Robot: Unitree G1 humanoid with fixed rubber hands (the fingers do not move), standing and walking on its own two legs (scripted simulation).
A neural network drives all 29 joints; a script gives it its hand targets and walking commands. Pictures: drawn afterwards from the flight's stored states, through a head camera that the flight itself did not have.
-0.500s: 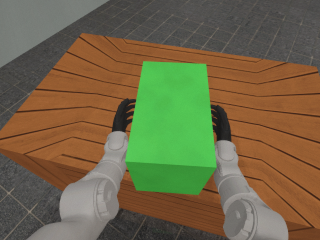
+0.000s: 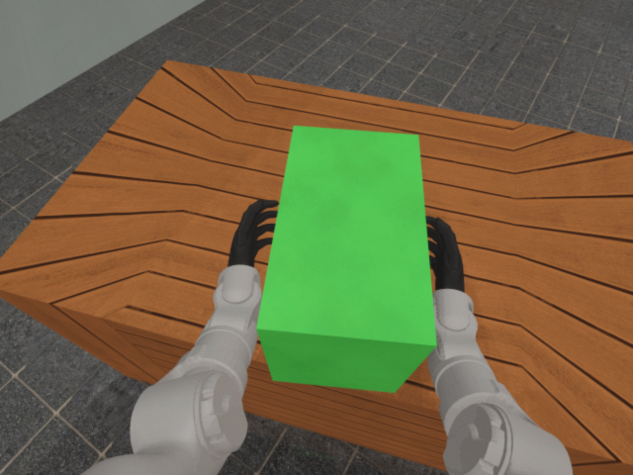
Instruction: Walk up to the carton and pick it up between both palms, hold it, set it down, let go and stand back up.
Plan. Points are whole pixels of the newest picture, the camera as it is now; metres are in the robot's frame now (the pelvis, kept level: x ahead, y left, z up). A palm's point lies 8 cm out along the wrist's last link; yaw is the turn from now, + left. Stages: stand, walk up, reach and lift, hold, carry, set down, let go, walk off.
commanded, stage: reach and lift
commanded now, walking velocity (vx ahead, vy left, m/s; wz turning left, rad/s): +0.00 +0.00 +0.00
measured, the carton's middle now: (344, 259) +0.41 -0.02 -0.02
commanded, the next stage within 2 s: none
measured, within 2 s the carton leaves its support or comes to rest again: leaves its support in 1.10 s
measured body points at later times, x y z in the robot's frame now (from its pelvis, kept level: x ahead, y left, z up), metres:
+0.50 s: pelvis +0.00 +0.00 +0.00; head +0.08 +0.02 +0.45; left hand +0.41 +0.12 +0.01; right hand +0.37 -0.16 +0.01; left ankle -0.01 +0.12 -0.74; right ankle +0.00 -0.14 -0.74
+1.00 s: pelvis +0.00 +0.00 +0.00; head +0.08 +0.02 +0.45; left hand +0.41 +0.12 +0.01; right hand +0.38 -0.15 +0.01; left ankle -0.01 +0.12 -0.74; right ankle +0.00 -0.13 -0.74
